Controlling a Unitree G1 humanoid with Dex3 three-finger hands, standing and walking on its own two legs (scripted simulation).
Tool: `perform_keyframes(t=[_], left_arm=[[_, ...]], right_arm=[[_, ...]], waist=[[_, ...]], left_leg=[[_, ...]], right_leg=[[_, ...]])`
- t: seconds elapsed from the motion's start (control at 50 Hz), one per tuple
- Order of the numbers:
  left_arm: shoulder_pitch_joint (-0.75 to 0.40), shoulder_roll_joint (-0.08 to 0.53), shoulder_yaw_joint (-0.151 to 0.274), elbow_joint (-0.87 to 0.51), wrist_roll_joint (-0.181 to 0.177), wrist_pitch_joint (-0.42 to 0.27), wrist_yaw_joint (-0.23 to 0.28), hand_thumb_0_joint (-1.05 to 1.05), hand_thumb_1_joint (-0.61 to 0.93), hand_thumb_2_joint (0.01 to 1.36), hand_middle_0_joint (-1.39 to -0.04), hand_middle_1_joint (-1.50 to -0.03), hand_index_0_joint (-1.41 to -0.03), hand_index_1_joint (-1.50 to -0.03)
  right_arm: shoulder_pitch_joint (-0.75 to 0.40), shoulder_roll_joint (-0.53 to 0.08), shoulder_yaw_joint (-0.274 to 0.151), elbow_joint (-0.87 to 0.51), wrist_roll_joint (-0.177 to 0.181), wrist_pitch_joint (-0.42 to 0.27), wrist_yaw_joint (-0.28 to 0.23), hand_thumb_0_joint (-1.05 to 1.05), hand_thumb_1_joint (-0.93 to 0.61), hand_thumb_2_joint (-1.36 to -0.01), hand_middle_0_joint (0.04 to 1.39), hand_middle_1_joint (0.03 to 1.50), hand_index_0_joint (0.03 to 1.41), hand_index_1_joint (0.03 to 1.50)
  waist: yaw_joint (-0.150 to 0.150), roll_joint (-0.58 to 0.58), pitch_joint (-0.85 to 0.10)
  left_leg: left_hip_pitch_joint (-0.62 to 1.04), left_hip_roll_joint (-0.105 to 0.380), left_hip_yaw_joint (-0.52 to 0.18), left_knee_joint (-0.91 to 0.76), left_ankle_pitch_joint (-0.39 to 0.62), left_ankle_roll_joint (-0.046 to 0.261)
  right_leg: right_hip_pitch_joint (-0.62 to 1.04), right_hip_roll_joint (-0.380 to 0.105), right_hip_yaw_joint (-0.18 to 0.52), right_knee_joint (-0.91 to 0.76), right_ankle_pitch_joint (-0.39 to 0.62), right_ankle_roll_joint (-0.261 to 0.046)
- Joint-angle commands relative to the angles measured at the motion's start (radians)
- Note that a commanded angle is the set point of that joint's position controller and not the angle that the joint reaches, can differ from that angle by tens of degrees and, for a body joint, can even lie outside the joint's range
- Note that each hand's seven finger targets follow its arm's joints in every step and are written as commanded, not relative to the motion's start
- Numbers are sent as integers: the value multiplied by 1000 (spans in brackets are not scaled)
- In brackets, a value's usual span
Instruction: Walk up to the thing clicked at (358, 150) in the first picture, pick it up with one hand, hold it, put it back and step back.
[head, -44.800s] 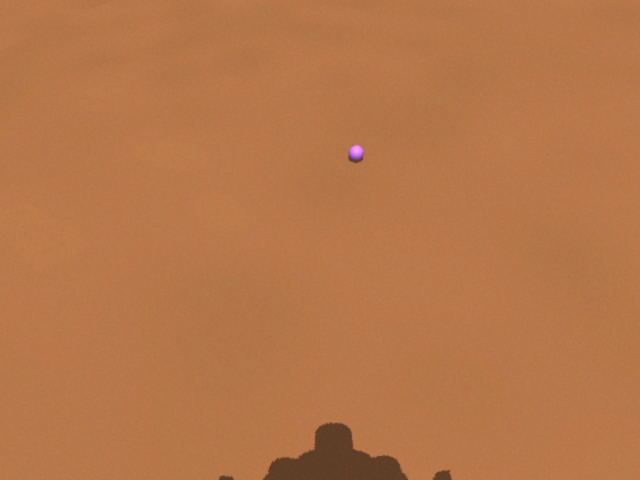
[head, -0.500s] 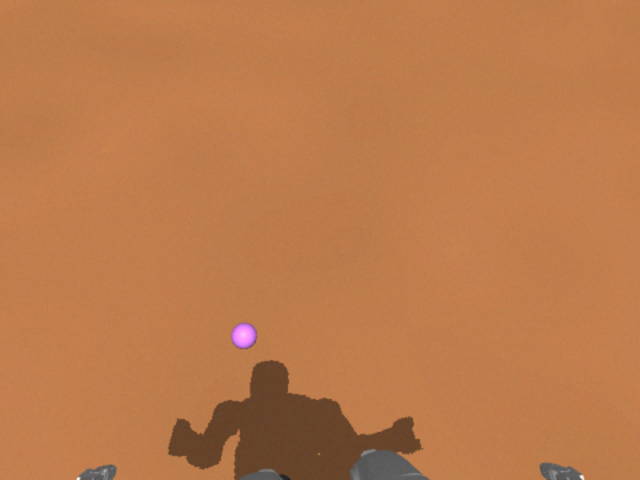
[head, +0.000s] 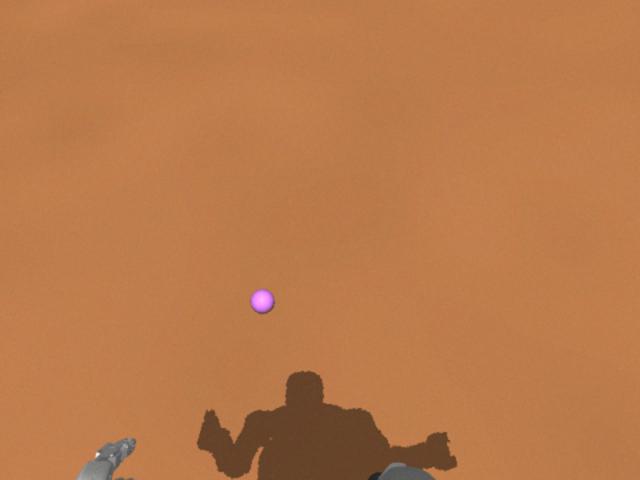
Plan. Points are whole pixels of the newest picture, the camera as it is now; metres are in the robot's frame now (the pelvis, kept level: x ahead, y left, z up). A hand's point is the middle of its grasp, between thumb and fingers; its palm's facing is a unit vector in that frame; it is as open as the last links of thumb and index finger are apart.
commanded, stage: step back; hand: left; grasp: from above
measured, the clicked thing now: (262, 300) +0.69 +0.24 -0.72
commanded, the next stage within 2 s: none
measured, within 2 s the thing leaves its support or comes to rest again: neither
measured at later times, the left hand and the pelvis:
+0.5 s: hand out of the picture -0.08 +0.22 -0.14, palm faces -0.05 -0.91 -0.41, open 7.3 cm; pelvis -0.17 -0.05 -0.01, yaw -3 degrees
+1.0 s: hand out of the picture -0.26 +0.22 -0.14, palm faces +0.04 -0.92 -0.39, open 7.3 cm; pelvis -0.35 -0.05 +0.00, yaw +2 degrees
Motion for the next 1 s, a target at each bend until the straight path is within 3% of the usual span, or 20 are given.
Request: perform_keyframes(t=[0.0, 0.02, 0.04, 0.06, 0.12, 0.26, 0.34, 0.38, 0.4, 0.42, 0.44, 0.5, 0.64, 0.74, 0.76, 0.78, 0.8, 0.84, 0.88, 0.98], left_arm=[[24, 228, 60, -83, -11, 0, 10, 0, 900, 900, -200, -300, -200, -300], [52, 197, 54, -87, -14, 1, 5, 0, 900, 900, -200, -300, -200, -300], [-36, 217, 65, -101, -17, -6, 15, 0, 900, 900, -200, -300, -200, -300], [-90, 232, 76, -98, 2, -5, 22, 0, 900, 900, -200, -300, -200, -300], [18, 205, 76, -40, -25, 2, 17, 0, 900, 900, -200, -300, -200, -300], [30, 195, 74, -34, -9, -11, 11, 0, 900, 900, -200, -300, -200, -300], [120, 178, 67, 25, -8, -26, 6, 0, 900, 900, -200, -300, -200, -300], [164, 217, 78, 58, 9, -37, 9, 0, 900, 900, -200, -300, -200, -300], [159, 315, 106, 46, 16, -42, 8, 0, 900, 900, -200, -300, -200, -300], [80, 424, 123, 6, 15, -36, 7, 0, 900, 900, -200, -300, -200, -300], [34, 389, 113, -16, 7, -41, 10, 0, 900, 900, -200, -300, -200, -300], [-82, 272, 87, -37, 13, -42, 24, 0, 900, 900, -200, -300, -200, -300], [69, 259, 81, -35, 7, -30, 43, 0, 900, 900, -200, -300, -200, -300], [-9, 278, 61, -46, -11, -11, 35, 0, 900, 900, -200, -300, -200, -300], [14, 246, 48, -44, -10, -9, 33, 0, 900, 900, -200, -300, -200, -300], [-27, 210, 38, -63, -15, -17, 34, 0, 900, 900, -200, -300, -200, -300], [-99, 257, 67, -60, -7, -18, 46, 0, 900, 900, -200, -300, -200, -300], [-42, 233, 66, -7, -22, -8, 41, 0, 900, 900, -200, -300, -200, -300], [55, 228, 68, 33, -29, -8, 34, 0, 900, 900, -200, -300, -200, -300], [57, 200, 47, 71, -12, -53, 5, 0, 900, 900, -200, -300, -200, -300]], right_arm=[[96, -169, -70, -52, -18, -38, -9, 0, -900, -900, 200, 300, 200, 300], [74, -241, -90, -67, -34, -41, -7, 0, -900, -900, 200, 300, 200, 300], [10, -342, -107, -88, -23, -36, 4, 0, -900, -900, 200, 300, 200, 300], [-4, -333, -110, -100, -30, -43, 0, 0, -900, -900, 200, 300, 200, 300], [-67, -238, -74, -106, -28, -50, -15, 0, -900, -900, 200, 300, 200, 300], [-6, -228, -83, -129, -26, -38, -13, 0, -900, -900, 200, 300, 200, 300], [-52, -253, -84, -143, -19, -17, -6, 0, -900, -900, 200, 300, 200, 300], [-72, -217, -70, -148, -4, -2, -1, 0, -900, -900, 200, 300, 200, 300], [-79, -159, -56, -168, 6, -4, 0, 0, -900, -900, 200, 300, 200, 300], [-109, -163, -63, -169, 5, 1, -22, 0, -900, -900, 200, 300, 200, 300], [-109, -198, -76, -157, 2, 8, -25, 0, -900, -900, 200, 300, 200, 300], [-7, -178, -60, -105, 16, -2, -19, 0, -900, -900, 200, 300, 200, 300], [-25, -153, -49, -123, -11, -8, -16, 0, -900, -900, 200, 300, 200, 300], [130, -174, -77, -51, -19, 0, 3, 0, -900, -900, 200, 300, 200, 300], [117, -206, -87, -58, -34, 2, 7, 0, -900, -900, 200, 300, 200, 300], [47, -304, -98, -82, -33, 4, 17, 0, -900, -900, 200, 300, 200, 300], [8, -357, -112, -104, -36, 4, 23, 0, -900, -900, 200, 300, 200, 300], [-92, -259, -78, -113, -44, -9, 9, 0, -900, -900, 200, 300, 200, 300], [-126, -223, -64, -123, -38, -11, 2, 0, -900, -900, 200, 300, 200, 300], [-64, -219, -76, -94, -43, -15, 11, 0, -900, -900, 200, 300, 200, 300]], waist=[[-12, -112, -251], [-4, 59, -263], [-37, 260, -211], [-69, 226, -174], [18, 94, -166], [-42, 167, -210], [-5, 217, -283], [23, 143, -276], [27, -124, -234], [71, -339, -193], [44, -244, -126], [-30, -138, -122], [65, -171, -211], [-29, -143, -268], [-28, -42, -249], [-31, 223, -221], [-78, 275, -182], [-3, 88, -154], [44, 108, -150], [-24, 187, -190]], left_leg=[[114, 66, -4, -392, 321, 49], [204, 248, -244, -408, 364, 119], [53, 428, -409, -435, 496, 264], [-24, 487, -477, -446, 552, 337], [49, 319, -207, -343, 748, 235], [189, 318, -176, -278, 718, 276], [140, 283, -146, -199, 640, 209], [-53, 215, -120, -134, 436, 123], [-268, 32, -63, 50, 153, 51], [-233, -41, -48, 301, -158, 19], [-199, -12, -153, 446, -149, 11], [-214, -58, -115, 475, -4, 9], [-216, -1, -37, 116, -72, -7], [93, 24, 48, -302, 185, 55], [135, 124, -106, -366, 175, 103], [99, 352, -392, -435, 247, 228], [-107, 468, -514, -496, 296, 351], [-131, 353, -300, -412, 518, 287], [-86, 294, -182, -359, 519, 239], [55, 269, -190, -368, 19, 212]], right_leg=[[164, -166, 213, -31, 269, -78], [-14, -71, 155, 70, 31, -25], [-52, 65, 15, 251, -304, 15], [-53, 60, 132, 458, -385, 19], [-126, 116, 207, 645, -284, 6], [-96, 66, 115, 381, -304, 64], [102, 30, 20, -62, -125, 34], [268, -9, 67, -216, 49, 0], [288, -203, 368, -234, 94, -72], [38, -415, 590, -311, 125, -260], [-90, -430, 581, -338, 92, -272], [26, -232, 239, -170, 335, -167], [324, -275, 260, -103, 474, -187], [128, -223, 205, -39, 225, -87], [6, -160, 171, 41, 71, -38], [-152, 13, 0, 209, -245, 12], [-68, 49, 46, 478, -430, 31], [-54, 97, 177, 669, -344, 14], [-66, 88, 145, 652, -268, 14], [54, 12, 38, 25, -286, 29]])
